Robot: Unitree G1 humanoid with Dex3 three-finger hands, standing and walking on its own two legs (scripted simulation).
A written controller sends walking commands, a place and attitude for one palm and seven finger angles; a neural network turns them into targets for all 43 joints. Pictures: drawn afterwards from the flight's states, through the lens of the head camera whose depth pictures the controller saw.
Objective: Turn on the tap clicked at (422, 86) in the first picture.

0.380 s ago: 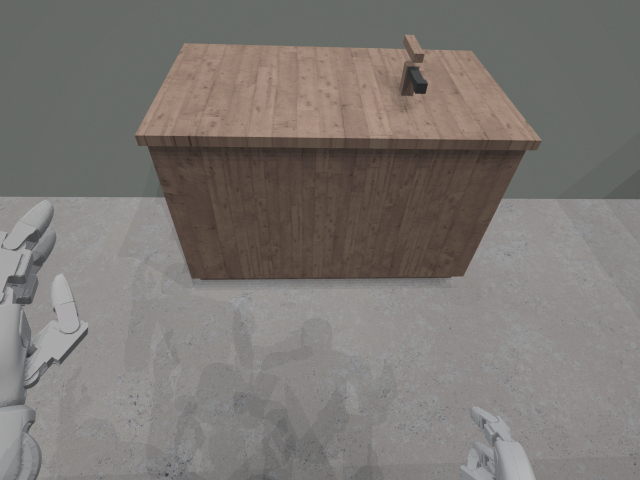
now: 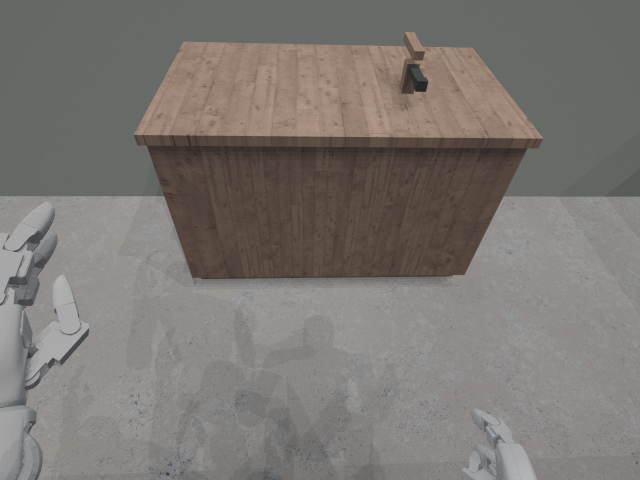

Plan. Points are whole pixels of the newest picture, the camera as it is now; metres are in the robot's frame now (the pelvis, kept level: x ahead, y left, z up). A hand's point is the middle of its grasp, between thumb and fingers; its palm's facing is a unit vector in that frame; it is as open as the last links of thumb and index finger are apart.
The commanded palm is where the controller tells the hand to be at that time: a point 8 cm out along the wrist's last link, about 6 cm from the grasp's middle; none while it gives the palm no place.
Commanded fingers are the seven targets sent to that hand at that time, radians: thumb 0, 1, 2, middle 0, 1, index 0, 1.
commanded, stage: look at it before walking up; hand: left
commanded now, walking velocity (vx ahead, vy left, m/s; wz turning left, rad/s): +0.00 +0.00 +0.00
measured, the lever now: (420, 84) +1.05 -0.20 +0.02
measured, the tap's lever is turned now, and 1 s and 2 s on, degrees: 0 0 0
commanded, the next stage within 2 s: walk to a spot facing it in 0.02 s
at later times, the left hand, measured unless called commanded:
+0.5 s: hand (132, 319) +0.23 +0.20 +0.16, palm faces +0.33 -0.86 -0.38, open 7.4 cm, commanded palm +0.17 +0.24 +0.18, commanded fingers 0.00 0.90 0.90 -0.20 -0.30 -0.20 -0.30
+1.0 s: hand (236, 297) +0.25 +0.11 +0.17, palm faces +0.06 -0.91 -0.41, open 7.5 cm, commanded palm +0.22 +0.16 +0.18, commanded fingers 0.00 0.90 0.90 -0.20 -0.30 -0.20 -0.30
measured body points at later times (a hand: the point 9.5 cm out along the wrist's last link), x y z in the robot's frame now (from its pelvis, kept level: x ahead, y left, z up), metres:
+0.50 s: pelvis -0.02 -0.01 -0.02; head +0.00 -0.02 +0.43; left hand +0.20 +0.25 +0.18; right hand +0.15 -0.25 -0.09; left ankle +0.04 +0.12 -0.74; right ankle +0.04 -0.13 -0.74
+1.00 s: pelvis -0.05 -0.03 -0.01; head -0.04 -0.04 +0.43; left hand +0.24 +0.16 +0.19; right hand +0.03 -0.28 -0.11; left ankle -0.01 +0.13 -0.74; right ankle -0.09 -0.13 -0.73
